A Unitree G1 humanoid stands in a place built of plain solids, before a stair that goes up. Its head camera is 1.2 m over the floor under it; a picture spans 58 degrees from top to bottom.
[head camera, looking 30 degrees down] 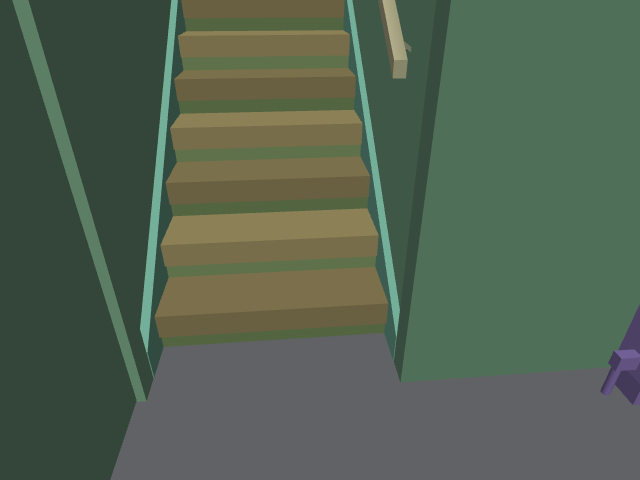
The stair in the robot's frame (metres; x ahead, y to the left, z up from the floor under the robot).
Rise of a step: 0.17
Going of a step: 0.23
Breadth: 0.87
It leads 6 degrees to the left of straight ahead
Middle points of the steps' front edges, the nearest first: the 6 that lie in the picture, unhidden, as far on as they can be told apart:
1.27 0.17 0.16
1.50 0.19 0.33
1.73 0.21 0.50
1.96 0.24 0.67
2.20 0.26 0.83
2.43 0.28 1.00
